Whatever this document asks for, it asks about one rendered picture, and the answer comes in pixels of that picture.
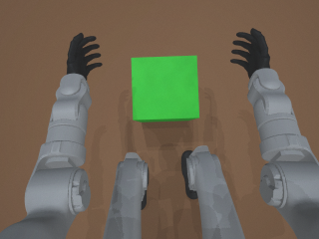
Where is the robot right shin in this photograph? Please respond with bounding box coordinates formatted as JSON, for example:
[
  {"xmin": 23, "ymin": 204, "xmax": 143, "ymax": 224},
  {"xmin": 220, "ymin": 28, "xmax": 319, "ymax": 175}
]
[{"xmin": 188, "ymin": 145, "xmax": 221, "ymax": 191}]

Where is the robot left forearm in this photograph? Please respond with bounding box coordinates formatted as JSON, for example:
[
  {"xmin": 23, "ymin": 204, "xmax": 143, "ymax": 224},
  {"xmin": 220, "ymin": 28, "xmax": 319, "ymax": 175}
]
[{"xmin": 24, "ymin": 73, "xmax": 92, "ymax": 213}]

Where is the robot right hand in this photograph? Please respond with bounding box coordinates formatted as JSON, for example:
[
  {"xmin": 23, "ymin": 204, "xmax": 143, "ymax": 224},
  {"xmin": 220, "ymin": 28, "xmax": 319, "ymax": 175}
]
[{"xmin": 230, "ymin": 28, "xmax": 270, "ymax": 79}]

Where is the robot left hand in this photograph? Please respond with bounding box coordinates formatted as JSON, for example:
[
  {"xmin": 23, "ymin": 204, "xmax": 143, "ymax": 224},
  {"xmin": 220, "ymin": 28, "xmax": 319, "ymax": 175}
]
[{"xmin": 67, "ymin": 33, "xmax": 102, "ymax": 80}]

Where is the robot right foot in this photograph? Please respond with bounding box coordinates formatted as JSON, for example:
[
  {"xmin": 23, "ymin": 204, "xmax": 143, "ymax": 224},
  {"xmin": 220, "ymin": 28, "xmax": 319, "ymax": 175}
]
[{"xmin": 180, "ymin": 150, "xmax": 198, "ymax": 200}]

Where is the carton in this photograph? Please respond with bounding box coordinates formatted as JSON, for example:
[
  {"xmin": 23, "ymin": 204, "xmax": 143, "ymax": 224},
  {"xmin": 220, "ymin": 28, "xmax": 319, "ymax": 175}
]
[{"xmin": 131, "ymin": 55, "xmax": 199, "ymax": 122}]

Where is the left robot upper arm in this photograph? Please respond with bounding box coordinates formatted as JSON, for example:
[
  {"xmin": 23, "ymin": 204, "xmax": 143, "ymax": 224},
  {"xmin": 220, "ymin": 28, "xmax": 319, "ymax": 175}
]
[{"xmin": 0, "ymin": 166, "xmax": 91, "ymax": 239}]

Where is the right robot upper arm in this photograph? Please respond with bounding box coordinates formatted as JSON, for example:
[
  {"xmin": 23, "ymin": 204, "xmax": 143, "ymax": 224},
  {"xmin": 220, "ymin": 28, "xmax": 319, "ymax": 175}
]
[{"xmin": 259, "ymin": 160, "xmax": 319, "ymax": 239}]

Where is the robot right forearm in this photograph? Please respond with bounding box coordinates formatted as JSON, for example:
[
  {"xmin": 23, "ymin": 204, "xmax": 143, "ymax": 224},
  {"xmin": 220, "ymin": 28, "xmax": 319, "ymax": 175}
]
[{"xmin": 247, "ymin": 68, "xmax": 319, "ymax": 166}]

